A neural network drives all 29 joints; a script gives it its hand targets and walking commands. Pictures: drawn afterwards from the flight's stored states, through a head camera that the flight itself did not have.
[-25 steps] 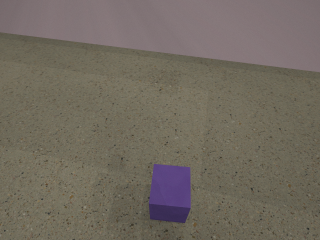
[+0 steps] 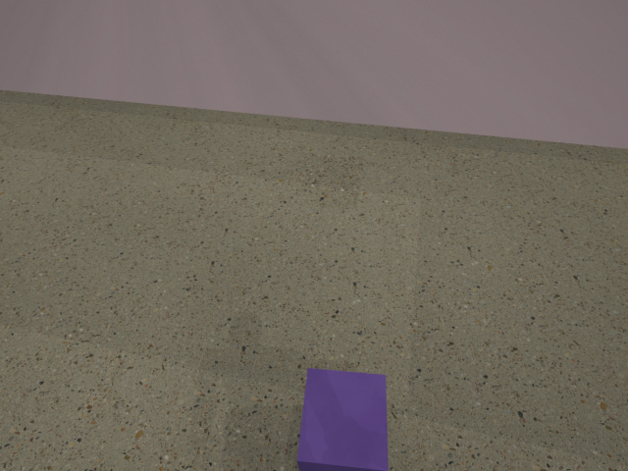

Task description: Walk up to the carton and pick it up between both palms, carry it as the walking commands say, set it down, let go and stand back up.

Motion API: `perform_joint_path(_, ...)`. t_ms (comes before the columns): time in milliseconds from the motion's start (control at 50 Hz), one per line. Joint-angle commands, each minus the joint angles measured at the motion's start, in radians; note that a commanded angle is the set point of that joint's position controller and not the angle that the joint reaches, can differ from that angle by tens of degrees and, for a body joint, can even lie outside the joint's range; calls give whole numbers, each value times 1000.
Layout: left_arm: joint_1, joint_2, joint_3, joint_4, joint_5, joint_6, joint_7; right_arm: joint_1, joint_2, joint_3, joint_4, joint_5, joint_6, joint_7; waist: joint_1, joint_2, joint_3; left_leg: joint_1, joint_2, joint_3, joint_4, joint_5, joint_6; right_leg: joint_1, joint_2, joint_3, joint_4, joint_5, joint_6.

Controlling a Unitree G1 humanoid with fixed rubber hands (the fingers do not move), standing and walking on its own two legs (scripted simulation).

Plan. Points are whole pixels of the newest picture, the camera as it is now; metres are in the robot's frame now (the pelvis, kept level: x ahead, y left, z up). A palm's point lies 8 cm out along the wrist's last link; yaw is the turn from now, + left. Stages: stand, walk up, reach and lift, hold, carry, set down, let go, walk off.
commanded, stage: walk up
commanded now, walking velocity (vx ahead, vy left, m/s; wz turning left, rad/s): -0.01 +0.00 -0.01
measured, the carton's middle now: (343, 431) +0.37 -0.03 -0.64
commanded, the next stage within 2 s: none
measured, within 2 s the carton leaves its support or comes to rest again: neither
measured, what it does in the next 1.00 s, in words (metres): walks backwards: left foot, then right foot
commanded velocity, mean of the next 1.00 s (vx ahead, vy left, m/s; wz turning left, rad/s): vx -0.07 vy -0.01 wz -0.01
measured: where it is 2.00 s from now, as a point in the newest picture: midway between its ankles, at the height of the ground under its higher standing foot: outside the picture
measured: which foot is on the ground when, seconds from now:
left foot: up 0.00-0.00, down 0.02-0.46, up 0.48-0.80, down 0.82-1.00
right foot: down 0.00-0.04, up 0.06-0.44, down 0.46-0.86, up 0.88-1.00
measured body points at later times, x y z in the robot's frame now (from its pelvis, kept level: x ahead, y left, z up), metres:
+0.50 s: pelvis -0.05 -0.03 -0.01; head -0.06 -0.05 +0.43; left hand -0.02 +0.21 -0.16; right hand +0.03 -0.27 -0.16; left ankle +0.06 +0.11 -0.72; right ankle -0.03 -0.13 -0.74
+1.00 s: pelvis -0.13 -0.05 +0.00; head -0.12 -0.05 +0.45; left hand -0.10 +0.19 -0.15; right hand -0.12 -0.28 -0.15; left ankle -0.16 +0.06 -0.74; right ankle -0.10 -0.13 -0.72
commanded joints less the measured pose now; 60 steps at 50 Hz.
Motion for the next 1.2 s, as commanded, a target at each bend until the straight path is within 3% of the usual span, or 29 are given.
perform_joint_path(0,95,64,65,-64,-33,28,8,272,-199,-57,69,-26,-29,-38,-64,262,-153,516,347,-326,-199,1103,139,-357,40,27,468,-283,33)
perform_joint_path(40,54,97,78,-90,-48,61,10,234,-225,-69,30,1,-16,-55,-49,248,-110,409,351,-268,-123,1312,207,-388,67,77,633,-309,31)
perform_joint_path(100,-32,132,81,-87,-28,73,2,116,-146,-48,-2,-1,2,-70,-44,170,-63,289,291,-205,-188,942,184,-412,30,84,679,-210,34)
perform_joint_path(140,-29,140,90,-91,-22,94,0,119,-188,-71,-19,-13,7,-75,-47,167,-54,226,340,-278,-187,900,194,-417,28,100,718,-191,29)
perform_joint_path(220,-2,80,70,-89,-8,111,-10,-3,-177,-74,-52,-27,11,-65,-14,148,-40,49,321,-214,-301,280,203,-351,18,75,638,-110,24)
perform_joint_path(260,-21,89,71,-87,-3,126,-17,-38,-181,-77,-74,-34,28,-55,-19,243,23,-24,325,-211,-349,103,180,-337,15,53,564,-75,25)
perform_joint_path(280,19,129,83,-82,-4,130,-28,-14,-207,-84,-73,-32,31,-60,-21,191,24,-15,374,-282,-354,8,185,-359,6,69,561,-67,34)
perform_joint_path(320,95,89,62,-62,-7,114,-36,-110,-171,-76,-88,-29,41,-42,39,285,9,-55,294,-193,-319,-72,101,-219,-18,46,320,21,10)
perform_joint_path(360,152,132,62,-35,-9,96,-35,-82,-173,-74,-80,-22,64,-32,37,259,10,-148,242,-191,-291,-237,62,-92,22,9,109,73,-8)
perform_joint_path(380,206,159,66,-23,-2,91,-33,-29,-147,-65,-74,-21,67,-36,43,37,16,-187,193,-123,-127,-291,34,-98,-59,146,-48,-46,-26)
perform_joint_path(400,158,220,63,-41,15,80,-29,-1,-56,-46,-94,-11,69,-33,37,-277,98,-219,-26,40,153,-295,-7,-266,-275,448,-279,-298,-81)
perform_joint_path(420,-10,263,72,-76,8,87,-14,-20,-82,-51,-73,-21,83,-42,29,-340,215,-100,-71,-47,471,-357,-13,-616,-353,513,-412,-515,-156)
perform_joint_path(460,-159,236,65,-118,-2,73,-1,51,-115,-75,-12,-24,97,-28,-38,-213,215,-67,-75,-128,710,-236,-42,-662,-300,361,-351,-358,-142)
perform_joint_path(520,-156,199,75,-160,-7,56,1,83,-52,-68,10,-13,89,-25,-32,-73,136,-61,-47,-95,670,-142,-26,-545,-206,247,-276,-154,-104)
perform_joint_path(560,-103,189,70,-128,-5,47,1,64,-65,-57,20,-28,85,-19,-1,-54,121,-129,-21,-83,547,-126,-25,-364,-224,311,-265,-190,-84)
perform_joint_path(700,16,174,82,-68,-21,38,-11,166,-75,-24,43,13,28,-37,18,-182,-146,103,-102,2,-153,-314,-14,-4,-168,224,-163,-51,-139)
perform_joint_path(740,-30,162,80,-73,-34,46,-17,269,-47,-17,78,6,20,-39,-29,-101,-130,284,-38,-16,-307,-116,8,-145,-143,187,-175,-36,-101)
perform_joint_path(760,-12,140,77,-80,-35,48,-15,318,-90,-34,84,-6,14,-33,-49,-48,-125,380,56,-114,-336,-139,53,-287,-94,136,-159,-8,-38)
perform_joint_path(800,-48,96,66,-112,-30,51,-31,251,-183,-49,58,-15,18,-33,-45,229,44,163,267,-397,-514,-434,136,-408,42,15,93,6,-4)
perform_joint_path(860,-10,66,66,-104,-22,51,-49,39,-94,-27,-8,-19,-2,-38,37,219,75,-97,225,-261,-467,-340,131,-190,39,58,302,81,-27)
perform_joint_path(920,50,44,58,-54,-10,37,-39,31,-96,-33,-21,-21,-13,-39,42,160,51,-17,169,-190,-377,-245,86,-169,23,57,213,117,-35)
perform_joint_path(940,38,75,66,-59,-5,30,-41,87,-118,-44,-13,-20,-13,-33,22,135,11,15,147,-191,-339,-421,77,-153,29,13,129,25,-47)
perform_joint_path(960,116,113,76,-38,-3,19,-45,68,-136,-49,-2,-23,-8,-23,69,160,-27,-99,99,-166,-275,-560,71,-8,36,12,106,-83,-42)
perform_joint_path(980,249,168,89,1,1,9,-31,30,-129,-50,-7,-28,-3,-16,144,49,-15,-283,28,-71,-60,-502,37,153,-101,206,-48,-237,-55)
perform_joint_path(1000,334,262,112,21,13,5,-13,-17,-75,-41,-52,-26,-8,-11,175,-236,5,-420,-27,-23,286,-347,1,148,-383,592,-265,-523,-139)
perform_joint_path(1020,231,281,114,12,13,11,0,12,-103,-43,-43,-41,-6,-5,119,-146,95,-397,38,-95,447,-252,-17,3,-465,677,-351,-553,-174)
perform_joint_path(1040,132,264,103,-30,5,9,3,41,-111,-49,-24,-50,-3,7,61,-79,144,-352,45,-115,455,-188,-26,-44,-427,593,-363,-466,-157)
perform_joint_path(1140,107,175,88,-29,1,-28,4,25,-107,-56,0,-52,7,22,51,-62,88,-228,64,-94,409,-77,-51,-52,-305,311,-259,174,-176)
perform_joint_path(1180,174,160,77,-13,-5,-36,-5,6,-69,-46,-13,-47,15,33,85,-92,84,-287,63,-50,422,-50,-53,17,-281,262,-270,81,-167)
